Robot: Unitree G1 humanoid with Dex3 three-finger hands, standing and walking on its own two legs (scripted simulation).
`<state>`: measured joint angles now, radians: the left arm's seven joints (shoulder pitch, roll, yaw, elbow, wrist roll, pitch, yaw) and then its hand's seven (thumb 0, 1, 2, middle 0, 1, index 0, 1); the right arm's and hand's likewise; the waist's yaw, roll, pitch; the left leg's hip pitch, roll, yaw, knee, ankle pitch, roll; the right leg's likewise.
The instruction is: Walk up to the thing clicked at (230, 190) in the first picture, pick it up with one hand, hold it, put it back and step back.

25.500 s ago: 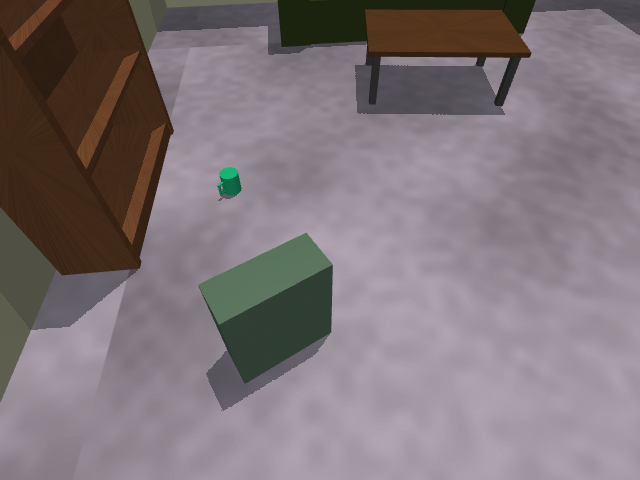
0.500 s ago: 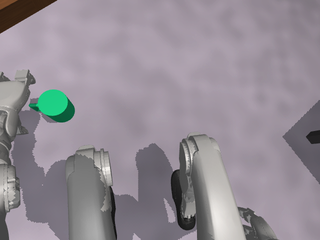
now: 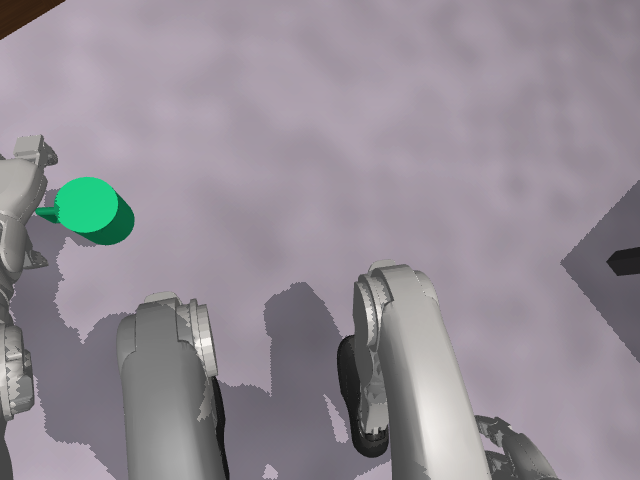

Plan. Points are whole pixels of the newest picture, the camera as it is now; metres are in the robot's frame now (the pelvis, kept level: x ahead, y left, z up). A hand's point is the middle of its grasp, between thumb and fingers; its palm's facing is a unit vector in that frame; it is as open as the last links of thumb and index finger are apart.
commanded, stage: approach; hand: left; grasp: from above
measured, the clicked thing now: (86, 213) +0.47 +0.30 -0.29
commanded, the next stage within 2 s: close in in 0.84 s
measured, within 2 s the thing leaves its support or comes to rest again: neither
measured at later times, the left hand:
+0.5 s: hand (95, 170) +0.49 +0.25 -0.16, palm faces -0.35 -0.05 -0.93, open 14.1 cm
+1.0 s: hand (51, 206) +0.44 +0.30 -0.16, palm faces -0.40 -0.06 -0.91, open 14.0 cm
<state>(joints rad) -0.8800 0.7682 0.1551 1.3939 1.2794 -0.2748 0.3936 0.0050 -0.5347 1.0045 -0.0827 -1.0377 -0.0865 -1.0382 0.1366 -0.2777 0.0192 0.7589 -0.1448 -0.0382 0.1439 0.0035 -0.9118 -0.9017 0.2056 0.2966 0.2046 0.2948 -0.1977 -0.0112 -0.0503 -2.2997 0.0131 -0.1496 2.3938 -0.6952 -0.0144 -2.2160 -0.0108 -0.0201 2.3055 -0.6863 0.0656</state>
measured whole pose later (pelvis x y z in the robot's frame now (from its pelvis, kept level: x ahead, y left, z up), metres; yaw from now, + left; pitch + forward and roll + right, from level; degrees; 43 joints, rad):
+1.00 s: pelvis +0.00 +0.00 -0.01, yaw +1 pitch +33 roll -8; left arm -0.93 0.72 0.03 1.37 1.24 -0.25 0.40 0.00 -0.54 1.01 -0.09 -1.06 -0.09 -1.06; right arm 0.12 -0.29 0.03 0.76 -0.14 -0.04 0.13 0.00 -0.91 -0.90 0.21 0.30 0.20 0.30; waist -0.20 -0.02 -0.05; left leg -2.31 0.00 -0.15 2.41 -0.68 -0.02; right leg -2.23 -0.02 -0.02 2.33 -0.68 0.06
